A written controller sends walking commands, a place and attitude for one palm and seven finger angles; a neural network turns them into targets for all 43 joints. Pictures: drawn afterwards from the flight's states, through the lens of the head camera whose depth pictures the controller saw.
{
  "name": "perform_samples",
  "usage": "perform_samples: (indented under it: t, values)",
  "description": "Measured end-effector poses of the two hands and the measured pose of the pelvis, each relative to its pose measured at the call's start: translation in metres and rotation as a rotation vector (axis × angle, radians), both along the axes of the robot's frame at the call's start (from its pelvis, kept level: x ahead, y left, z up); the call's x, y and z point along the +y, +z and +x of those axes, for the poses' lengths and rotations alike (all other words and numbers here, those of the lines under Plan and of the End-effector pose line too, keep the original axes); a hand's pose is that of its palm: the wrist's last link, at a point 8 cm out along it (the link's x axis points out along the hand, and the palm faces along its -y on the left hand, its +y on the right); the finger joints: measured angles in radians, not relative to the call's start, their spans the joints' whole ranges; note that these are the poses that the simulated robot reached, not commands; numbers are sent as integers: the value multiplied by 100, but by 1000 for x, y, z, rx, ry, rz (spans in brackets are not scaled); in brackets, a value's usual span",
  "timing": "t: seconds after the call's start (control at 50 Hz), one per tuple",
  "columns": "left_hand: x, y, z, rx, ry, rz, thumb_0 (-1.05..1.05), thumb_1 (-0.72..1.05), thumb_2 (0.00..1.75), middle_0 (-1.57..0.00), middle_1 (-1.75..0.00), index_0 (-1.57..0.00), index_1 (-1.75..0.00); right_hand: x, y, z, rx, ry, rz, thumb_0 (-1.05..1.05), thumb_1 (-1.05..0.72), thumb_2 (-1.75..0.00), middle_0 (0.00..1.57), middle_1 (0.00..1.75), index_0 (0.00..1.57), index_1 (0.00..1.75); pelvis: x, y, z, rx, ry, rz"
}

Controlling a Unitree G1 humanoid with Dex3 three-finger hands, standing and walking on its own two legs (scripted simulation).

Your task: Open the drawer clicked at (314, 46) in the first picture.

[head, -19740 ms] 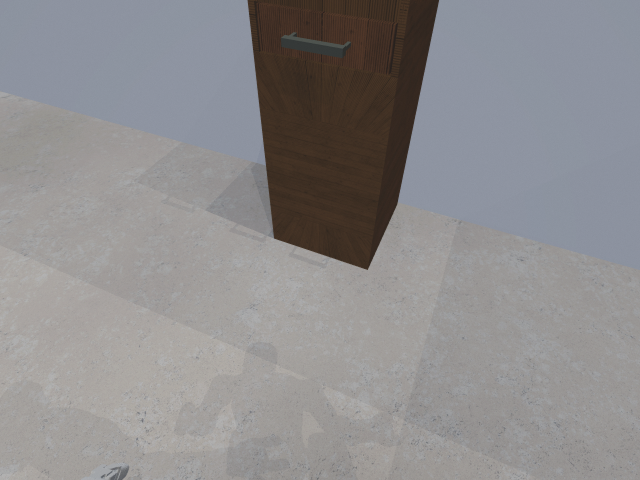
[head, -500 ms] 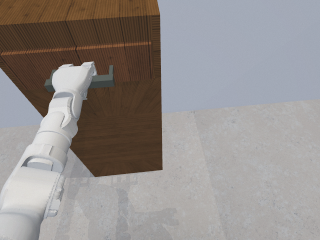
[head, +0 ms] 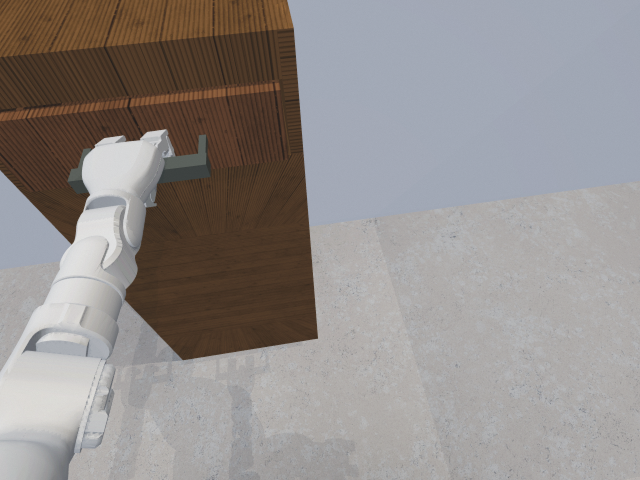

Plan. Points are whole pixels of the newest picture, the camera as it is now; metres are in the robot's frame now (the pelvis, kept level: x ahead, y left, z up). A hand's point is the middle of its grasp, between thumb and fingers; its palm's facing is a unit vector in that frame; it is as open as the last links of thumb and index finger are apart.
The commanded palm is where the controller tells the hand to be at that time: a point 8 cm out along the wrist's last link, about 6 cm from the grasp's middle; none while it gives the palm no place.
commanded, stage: pull the drawer open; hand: left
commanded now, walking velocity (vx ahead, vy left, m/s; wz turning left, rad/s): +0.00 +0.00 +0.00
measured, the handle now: (144, 161) +0.52 +0.21 +0.11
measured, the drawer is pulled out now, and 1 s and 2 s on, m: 0.02 0.07 0.19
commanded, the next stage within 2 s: none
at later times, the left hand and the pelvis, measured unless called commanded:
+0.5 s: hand (138, 219) +0.43 +0.21 +0.09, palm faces -0.04 -0.01 -1.00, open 5.4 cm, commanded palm +0.42 +0.22 +0.15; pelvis +0.00 +0.00 +0.00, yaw +3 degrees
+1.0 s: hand (140, 232) +0.41 +0.20 +0.09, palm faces +0.04 -0.06 -1.00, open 5.5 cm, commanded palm +0.36 +0.21 +0.15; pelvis +0.00 +0.00 +0.01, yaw +0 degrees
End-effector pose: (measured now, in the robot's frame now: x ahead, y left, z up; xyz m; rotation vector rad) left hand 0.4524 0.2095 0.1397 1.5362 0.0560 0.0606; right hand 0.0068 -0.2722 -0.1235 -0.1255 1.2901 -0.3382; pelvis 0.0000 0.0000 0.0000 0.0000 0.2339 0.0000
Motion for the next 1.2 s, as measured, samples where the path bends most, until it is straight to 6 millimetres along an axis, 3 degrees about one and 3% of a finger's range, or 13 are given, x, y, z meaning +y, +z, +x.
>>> perform_samples:
  t: [0.12,0.32,0.46,0.52,0.6,0.82,0.92,1.04,1.2]
  values:
    - [0,0,-8,-13,-5,-14,0,74,78,-42,-135,-42,-135,3,5,21,-60,1,6,0,-90,-90,20,30,20,30,4,3,5,-16,-11,1]
    - [-2,-1,-39,-26,-9,-16,0,75,78,-37,-135,-42,-135,13,15,99,-238,96,32,0,-90,-90,20,30,20,30,7,6,14,-48,-2,2]
    - [-2,0,-38,24,20,20,-3,74,82,-38,-135,-41,-135,19,15,137,-278,189,27,0,-90,-90,20,30,20,30,1,4,6,-59,40,5]
    - [-2,2,-37,47,25,19,-3,73,82,-38,-135,-41,-135,20,14,138,-285,196,28,0,-90,-90,20,30,20,30,-3,4,4,-62,44,7]
    - [-2,2,-36,64,22,15,-3,73,81,-39,-135,-41,-135,18,11,126,-266,191,28,0,-90,-90,20,30,20,30,-7,3,0,-65,49,10]
    - [-2,0,-39,24,1,17,-2,74,81,-37,-135,-39,-135,-1,-4,51,-108,111,20,0,-90,-90,20,30,20,30,-10,1,-8,-54,35,9]
    - [-3,-1,-48,-9,-1,0,0,75,79,-34,-135,-39,-135,-5,-3,34,-88,65,23,1,-90,-90,20,30,20,30,-8,3,-5,-58,14,10]
    - [-5,-1,-69,-43,-4,-33,2,75,77,-30,-135,-40,-135,-2,5,56,-160,62,32,1,-90,-90,20,30,20,30,-3,6,2,-78,-1,9]
    - [-8,-1,-103,-47,-2,-53,2,74,76,-28,-135,-40,-135,19,24,136,-353,158,62,1,-90,-90,20,29,20,30,2,8,8,-112,2,9]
